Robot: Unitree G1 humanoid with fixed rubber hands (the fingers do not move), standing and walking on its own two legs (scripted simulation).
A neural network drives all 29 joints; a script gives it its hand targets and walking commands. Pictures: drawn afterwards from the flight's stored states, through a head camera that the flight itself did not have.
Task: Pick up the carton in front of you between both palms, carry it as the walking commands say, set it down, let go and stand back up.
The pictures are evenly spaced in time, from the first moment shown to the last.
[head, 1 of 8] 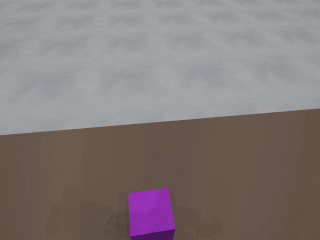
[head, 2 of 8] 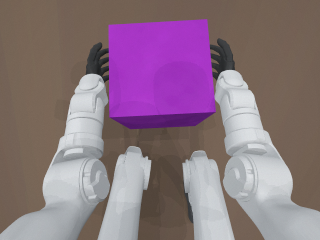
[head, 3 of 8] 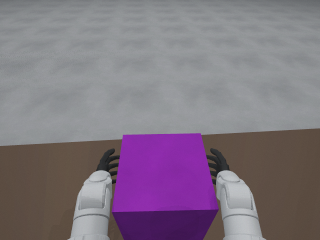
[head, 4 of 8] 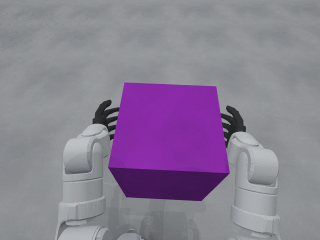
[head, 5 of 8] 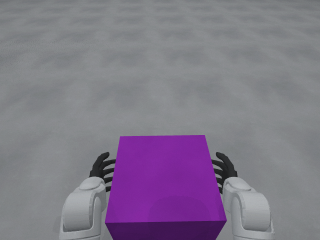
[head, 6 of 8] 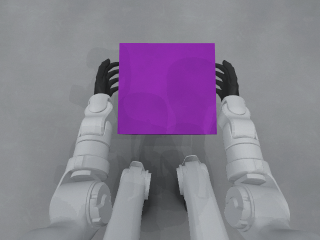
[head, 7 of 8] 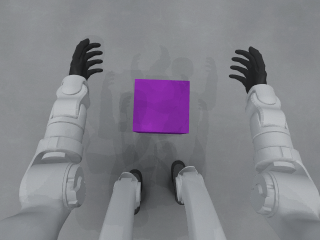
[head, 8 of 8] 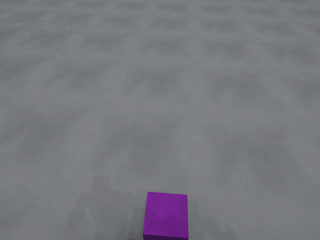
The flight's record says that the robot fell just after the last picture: no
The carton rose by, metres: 0.69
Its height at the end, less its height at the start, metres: -0.05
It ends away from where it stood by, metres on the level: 2.79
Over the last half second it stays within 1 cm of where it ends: yes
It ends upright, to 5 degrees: yes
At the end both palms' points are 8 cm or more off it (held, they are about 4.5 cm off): yes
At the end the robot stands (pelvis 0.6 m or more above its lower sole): yes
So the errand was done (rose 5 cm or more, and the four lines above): yes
